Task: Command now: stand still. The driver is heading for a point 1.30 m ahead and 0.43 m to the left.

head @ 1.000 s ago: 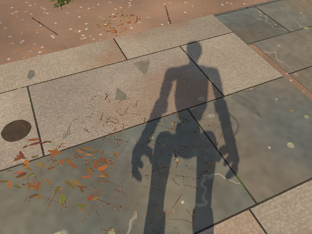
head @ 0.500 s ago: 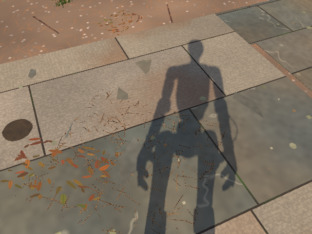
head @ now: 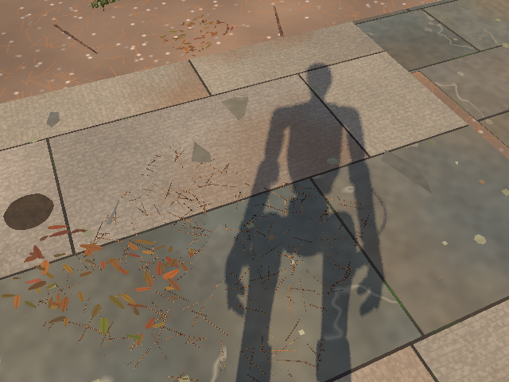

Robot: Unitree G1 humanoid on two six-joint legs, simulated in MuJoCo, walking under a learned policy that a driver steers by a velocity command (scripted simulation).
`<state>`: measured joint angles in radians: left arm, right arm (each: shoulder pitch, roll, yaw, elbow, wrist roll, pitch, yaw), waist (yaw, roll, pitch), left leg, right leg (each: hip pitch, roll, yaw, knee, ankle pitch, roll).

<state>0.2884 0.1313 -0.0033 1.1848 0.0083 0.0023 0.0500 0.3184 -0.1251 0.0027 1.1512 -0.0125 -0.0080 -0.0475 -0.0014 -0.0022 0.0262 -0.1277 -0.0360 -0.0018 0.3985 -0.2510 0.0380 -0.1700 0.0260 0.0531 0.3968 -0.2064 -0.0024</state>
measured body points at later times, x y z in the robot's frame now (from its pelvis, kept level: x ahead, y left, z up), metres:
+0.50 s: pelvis +0.08 -0.05 -0.01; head +0.08 -0.06 +0.44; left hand +0.16 +0.21 -0.14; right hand +0.04 -0.29 -0.17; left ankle -0.02 +0.09 -0.73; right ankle +0.09 -0.14 -0.75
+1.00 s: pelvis +0.40 +0.00 -0.05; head +0.43 +0.00 +0.40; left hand +0.27 +0.22 -0.19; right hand +0.63 -0.20 -0.17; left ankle +0.47 +0.03 -0.75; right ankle +0.18 -0.17 -0.62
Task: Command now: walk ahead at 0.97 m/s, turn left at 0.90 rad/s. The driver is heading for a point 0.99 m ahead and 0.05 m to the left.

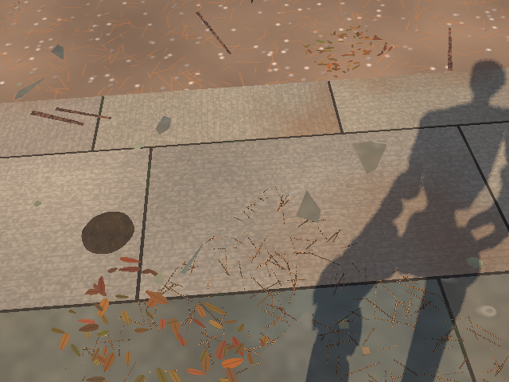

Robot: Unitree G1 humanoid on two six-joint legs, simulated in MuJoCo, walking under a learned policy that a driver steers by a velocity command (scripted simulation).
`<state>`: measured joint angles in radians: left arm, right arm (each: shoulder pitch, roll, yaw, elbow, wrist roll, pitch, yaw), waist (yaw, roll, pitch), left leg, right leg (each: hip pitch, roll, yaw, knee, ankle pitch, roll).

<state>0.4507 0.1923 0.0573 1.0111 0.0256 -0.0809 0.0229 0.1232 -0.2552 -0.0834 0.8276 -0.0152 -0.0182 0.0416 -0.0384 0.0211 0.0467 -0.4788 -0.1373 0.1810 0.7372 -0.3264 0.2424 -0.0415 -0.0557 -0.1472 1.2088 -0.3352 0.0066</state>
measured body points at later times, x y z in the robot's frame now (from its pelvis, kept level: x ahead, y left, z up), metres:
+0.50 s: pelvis +0.46 +0.00 +0.03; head +0.49 +0.01 +0.48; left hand +0.47 +0.30 -0.08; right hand +0.63 -0.25 -0.09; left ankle +0.26 +0.04 -0.57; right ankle +0.55 -0.09 -0.69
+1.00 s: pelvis +0.87 +0.19 +0.05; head +0.90 +0.21 +0.49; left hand +0.89 +0.48 -0.08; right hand +1.01 -0.06 -0.07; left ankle +0.84 +0.28 -0.69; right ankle +0.87 +0.05 -0.60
